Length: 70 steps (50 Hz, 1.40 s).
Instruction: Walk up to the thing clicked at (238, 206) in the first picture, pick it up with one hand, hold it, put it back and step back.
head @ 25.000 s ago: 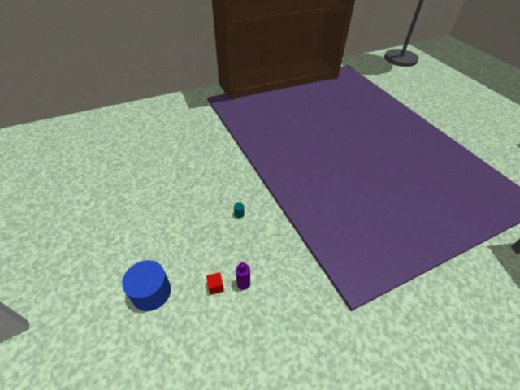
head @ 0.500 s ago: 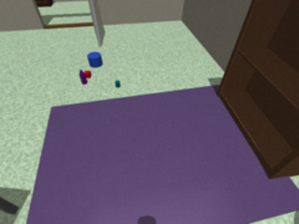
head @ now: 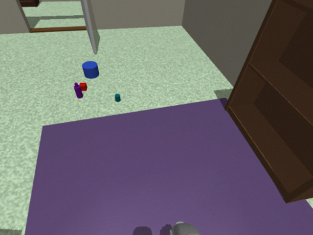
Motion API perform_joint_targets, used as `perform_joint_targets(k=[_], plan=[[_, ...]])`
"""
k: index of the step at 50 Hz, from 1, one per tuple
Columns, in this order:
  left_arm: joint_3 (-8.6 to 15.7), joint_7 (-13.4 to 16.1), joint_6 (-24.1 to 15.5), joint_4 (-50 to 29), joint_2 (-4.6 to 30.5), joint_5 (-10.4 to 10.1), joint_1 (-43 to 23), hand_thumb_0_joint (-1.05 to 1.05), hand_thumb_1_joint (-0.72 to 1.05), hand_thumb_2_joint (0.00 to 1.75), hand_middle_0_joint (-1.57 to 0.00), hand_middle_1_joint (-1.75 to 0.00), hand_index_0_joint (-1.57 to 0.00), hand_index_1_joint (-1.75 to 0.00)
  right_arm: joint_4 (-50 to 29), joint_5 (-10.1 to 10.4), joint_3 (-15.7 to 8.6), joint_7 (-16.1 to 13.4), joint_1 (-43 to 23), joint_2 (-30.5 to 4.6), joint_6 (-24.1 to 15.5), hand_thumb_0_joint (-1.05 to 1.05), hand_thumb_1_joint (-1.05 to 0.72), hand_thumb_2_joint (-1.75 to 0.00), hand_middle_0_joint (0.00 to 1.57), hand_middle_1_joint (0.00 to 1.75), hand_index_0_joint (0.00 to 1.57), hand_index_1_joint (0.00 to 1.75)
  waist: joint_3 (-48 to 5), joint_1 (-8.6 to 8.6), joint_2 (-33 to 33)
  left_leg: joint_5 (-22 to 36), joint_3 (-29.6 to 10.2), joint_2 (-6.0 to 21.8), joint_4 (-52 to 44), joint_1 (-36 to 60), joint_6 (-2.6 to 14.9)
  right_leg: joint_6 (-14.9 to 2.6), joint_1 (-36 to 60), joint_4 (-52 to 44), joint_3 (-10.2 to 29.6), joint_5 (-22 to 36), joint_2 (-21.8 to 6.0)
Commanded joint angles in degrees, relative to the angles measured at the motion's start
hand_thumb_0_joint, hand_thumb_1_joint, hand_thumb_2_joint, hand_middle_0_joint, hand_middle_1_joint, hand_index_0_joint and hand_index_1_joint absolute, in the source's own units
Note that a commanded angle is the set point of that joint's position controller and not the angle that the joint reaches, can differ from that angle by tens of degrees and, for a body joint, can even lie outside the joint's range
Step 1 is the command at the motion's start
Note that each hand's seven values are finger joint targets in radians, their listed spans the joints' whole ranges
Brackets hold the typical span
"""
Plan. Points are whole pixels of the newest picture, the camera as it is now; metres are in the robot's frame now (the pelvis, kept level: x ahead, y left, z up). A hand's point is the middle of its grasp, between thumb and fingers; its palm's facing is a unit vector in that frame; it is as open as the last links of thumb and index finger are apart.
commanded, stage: walk up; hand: left
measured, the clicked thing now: (117, 97) +1.48 +0.25 -0.77
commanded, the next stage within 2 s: none
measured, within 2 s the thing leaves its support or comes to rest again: neither
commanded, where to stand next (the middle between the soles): +1.09 -0.05 m, yaw +2 degrees
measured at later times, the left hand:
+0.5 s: hand (66, 229) +0.19 +0.24 -0.13, palm faces +0.07 -0.92 -0.39, open 7.4 cm
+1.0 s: hand (76, 139) +0.51 +0.29 -0.15, palm faces -0.03 -0.94 -0.34, open 7.4 cm
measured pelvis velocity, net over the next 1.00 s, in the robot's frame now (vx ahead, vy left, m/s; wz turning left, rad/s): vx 0.44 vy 0.01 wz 0.03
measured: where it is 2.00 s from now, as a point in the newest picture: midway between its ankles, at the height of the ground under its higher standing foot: (148, 149)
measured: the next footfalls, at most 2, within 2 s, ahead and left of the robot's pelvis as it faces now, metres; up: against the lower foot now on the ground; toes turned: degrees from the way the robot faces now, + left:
right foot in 0.16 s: +0.23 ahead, -0.14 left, +0.00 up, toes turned -4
left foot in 0.66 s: +0.43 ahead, +0.14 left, +0.00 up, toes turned +8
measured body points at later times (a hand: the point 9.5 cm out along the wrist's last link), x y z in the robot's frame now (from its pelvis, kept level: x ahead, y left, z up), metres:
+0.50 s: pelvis +0.20 -0.04 +0.00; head +0.20 -0.06 +0.45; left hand +0.19 +0.29 -0.10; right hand +0.29 -0.36 -0.12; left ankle +0.30 +0.13 -0.69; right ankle +0.19 -0.14 -0.75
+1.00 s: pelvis +0.44 +0.01 -0.01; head +0.46 +0.02 +0.44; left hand +0.52 +0.34 -0.12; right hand +0.51 -0.31 -0.11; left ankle +0.39 +0.13 -0.75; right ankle +0.57 -0.15 -0.70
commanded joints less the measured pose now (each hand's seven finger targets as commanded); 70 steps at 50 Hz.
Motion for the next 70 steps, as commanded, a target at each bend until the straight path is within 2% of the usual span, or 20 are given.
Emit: perform_joint_targets(k=[1,5,8,10,11,17,28,32,33,35,36,41,51,55,56,57,58,59,63,70], plan=[[3.9,-0.4,-0.8,-5.9,10.7,0.4,-4.8,0.00,0.90,0.90,-0.20,-0.30,-0.20,-0.30,-6.8,0.1,-4.5,-0.5,-7.9,-18.1,-1.9,0.00,-0.90,-0.90,0.20,0.30,0.20,0.30,4.6,2.42,12.5,-11.8,-10.2,13.9,-12.5,-12.9,8.54,0.04,5.6,-10.7,0.2,3.8,-4.3],[4.0,0.3,-2.0,-5.2,8.8,0.7,-3.2,0.00,0.90,0.90,-0.20,-0.30,-0.20,-0.30,-5.9,-0.4,-4.4,-0.4,-5.3,-17.6,-1.9,0.00,-0.90,-0.90,0.20,0.30,0.20,0.30,0.3,3.66,10.3,15.3,-6.5,13.0,0.1,-6.8,8.40,-1.95,11.3,-15.0,-5.3,4.4,-1.2],[6.1,0.9,-1.8,-0.4,12.6,0.2,10.7,0.00,0.90,0.90,-0.20,-0.30,-0.20,-0.30,-7.1,-1.4,-3.7,-0.4,-6.6,-15.0,-1.1,0.00,-0.90,-0.90,0.20,0.30,0.20,0.30,-7.4,9.64,-0.9,-7.3,-2.3,7.6,20.8,-25.3,6.50,-2.53,37.0,-17.9,-1.5,-4.3,0.3],[7.5,2.3,-3.0,-2.4,18.4,0.9,13.2,0.00,0.90,0.90,-0.20,-0.30,-0.20,-0.30,-7.1,0.1,-1.1,0.1,-1.6,-10.4,-0.3,0.00,-0.90,-0.90,0.20,0.30,0.20,0.30,-1.6,10.00,-14.2,-10.7,-4.6,-2.8,46.8,-37.7,1.36,-6.12,31.4,-40.4,32.5,-37.5,-16.7],[7.0,2.4,-3.2,-4.3,20.0,0.1,7.8,0.00,0.90,0.90,-0.20,-0.30,-0.20,-0.30,-7.0,0.1,-2.5,0.0,-2.0,-15.2,0.0,0.00,-0.90,-0.90,0.20,0.30,0.20,0.30,2.0,7.74,-10.1,-9.5,-7.2,-0.4,49.6,-35.7,0.91,-10.37,22.6,-46.9,41.7,-43.5,-20.9],[5.0,3.0,-5.3,-5.8,12.9,-0.6,0.8,0.00,0.90,0.90,-0.20,-0.30,-0.20,-0.30,-2.3,1.1,-2.9,1.5,2.9,-15.1,0.7,0.00,-0.90,-0.90,0.20,0.30,0.20,0.30,1.9,1.81,-6.5,6.3,-10.0,3.3,41.0,-26.7,-0.12,-7.38,14.4,-44.1,13.0,-18.3,-11.0],[5.3,3.1,-5.2,-6.2,13.5,0.2,8.6,0.00,0.90,0.90,-0.20,-0.30,-0.20,-0.30,-8.7,-0.6,-2.7,3.2,-11.7,-11.8,-0.1,0.00,-0.90,-0.90,0.20,0.30,0.20,0.30,0.8,6.53,-0.9,11.4,-3.5,5.0,14.7,-26.0,-1.96,-9.87,24.1,-38.2,0.1,-3.8,-10.3],[4.6,3.2,-4.2,-7.1,13.7,0.2,7.1,0.00,0.90,0.90,-0.20,-0.30,-0.20,-0.30,-6.3,-0.8,-3.8,2.2,-5.0,-13.3,-0.8,0.00,-0.90,-0.90,0.20,0.30,0.20,0.30,-2.7,1.80,2.1,8.2,0.1,2.2,10.1,-9.5,0.02,-9.78,18.2,-26.1,-1.7,6.3,-10.8],[3.6,3.3,-3.9,-7.4,11.1,0.2,8.5,0.00,0.90,0.90,-0.20,-0.30,-0.20,-0.30,-3.8,-1.3,-4.8,1.4,3.3,-15.9,-1.2,0.00,-0.90,-0.90,0.20,0.30,0.20,0.30,-8.1,-1.78,8.8,4.2,-1.5,1.2,9.2,1.8,1.67,-8.25,14.9,-11.4,-4.6,13.1,-7.0],[1.6,3.6,-3.5,-8.1,4.6,-1.1,14.2,0.00,0.90,0.90,-0.20,-0.30,-0.20,-0.30,-5.4,-1.8,-6.7,-0.3,8.5,-23.4,-1.8,0.00,-0.90,-0.90,0.20,0.30,0.20,0.30,-12.3,-2.55,23.1,-10.1,-41.5,22.9,-1.5,18.4,10.06,-2.72,-10.7,14.2,-3.9,-15.3,6.8],[3.2,4.5,-3.0,-7.3,12.3,-0.6,11.0,0.00,0.90,0.90,-0.20,-0.30,-0.20,-0.30,-5.7,0.6,-7.0,-0.2,7.6,-24.4,-1.6,0.00,-0.90,-0.90,0.20,0.30,0.20,0.30,-11.8,-3.92,15.8,-9.1,-44.9,25.7,-3.0,15.4,14.83,-3.91,-11.2,17.7,2.6,-16.0,2.6],[2.6,3.3,-2.8,-4.9,9.2,-1.8,11.1,0.00,0.90,0.90,-0.20,-0.30,-0.20,-0.30,-7.6,1.5,-3.4,-0.7,-0.6,-16.2,-2.4,0.00,-0.90,-0.90,0.20,0.30,0.20,0.30,-0.1,2.08,11.9,21.0,-12.1,14.4,-2.3,-6.5,8.52,-2.56,-1.4,11.5,4.6,-3.0,-1.6],[2.8,0.5,-2.8,-9.0,7.0,0.0,0.0,0.00,0.90,0.90,-0.20,-0.30,-0.20,-0.30,-10.3,0.8,-3.9,-0.6,-1.4,-17.4,-2.5,0.00,-0.90,-0.90,0.20,0.30,0.20,0.30,-0.1,0.35,12.0,21.8,-3.9,13.0,-0.9,-5.3,8.69,-1.59,5.1,-15.9,-4.1,9.5,-1.8],[4.7,1.6,-3.5,-5.6,10.3,0.2,9.3,0.00,0.90,0.90,-0.20,-0.30,-0.20,-0.30,-11.6,0.8,-3.1,-1.1,-1.9,-15.3,-1.7,0.00,-0.90,-0.90,0.20,0.30,0.20,0.30,-7.4,6.25,2.7,23.3,-2.0,10.7,18.0,-11.0,5.89,-3.74,25.4,-19.5,-4.9,7.5,1.1],[6.1,2.2,-3.9,-4.5,13.1,0.4,15.0,0.00,0.90,0.90,-0.20,-0.30,-0.20,-0.30,-11.5,0.7,-2.0,-1.0,1.7,-12.6,-1.6,0.00,-0.90,-0.90,0.20,0.30,0.20,0.30,-11.6,8.42,-5.8,16.9,1.0,6.4,32.1,-16.7,4.47,-4.55,34.4,-23.5,-1.0,-0.5,-1.1],[7.3,3.0,-4.2,-5.2,17.5,0.6,17.8,0.00,0.90,0.90,-0.20,-0.30,-0.20,-0.30,-12.1,0.9,-0.5,-0.8,4.9,-8.6,-1.5,0.00,-0.90,-0.90,0.20,0.30,0.20,0.30,-12.9,8.46,-16.7,-7.6,0.4,-0.3,43.8,-27.5,2.01,-8.10,39.9,-29.6,21.7,-8.1,-15.0],[7.1,3.1,-4.1,-6.0,19.3,-0.3,15.8,0.00,0.90,0.90,-0.20,-0.30,-0.20,-0.30,-11.2,1.3,-1.7,-1.2,4.3,-14.0,-0.9,0.00,-0.90,-0.90,0.20,0.30,0.20,0.30,-11.7,8.08,-12.2,-11.1,-2.1,-1.2,49.7,-33.7,0.81,-14.25,40.6,-35.7,36.7,-9.1,-21.6],[6.8,3.4,-3.9,-6.8,18.5,-1.0,13.3,0.00,0.90,0.90,-0.20,-0.30,-0.20,-0.30,-10.3,0.9,-2.2,-1.6,1.5,-16.5,-0.7,0.00,-0.90,-0.90,0.20,0.30,0.20,0.30,-8.9,7.90,-8.3,-9.9,-5.0,1.8,52.6,-34.2,0.40,-16.99,36.2,-35.5,36.9,-5.7,-22.3],[4.7,4.2,-4.5,-8.2,12.0,-1.3,7.8,0.00,0.90,0.90,-0.20,-0.30,-0.20,-0.30,-7.8,1.8,-1.6,-0.7,2.8,-12.6,-0.1,0.00,-0.90,-0.90,0.20,0.30,0.20,0.30,-2.8,3.22,-5.3,-0.7,-8.3,4.2,46.3,-27.4,0.68,-10.80,21.9,-33.1,11.1,17.0,-11.8],[4.6,4.0,-5.3,-10.7,12.3,-0.2,8.5,0.00,0.90,0.90,-0.20,-0.30,-0.20,-0.30,-9.3,0.1,-2.3,1.2,-3.4,-12.2,0.9,0.00,-0.90,-0.90,0.20,0.30,0.20,0.30,1.1,4.19,-2.7,5.5,-5.2,5.3,28.5,-28.2,-2.59,-12.58,17.3,-38.6,5.4,1.9,-11.2]])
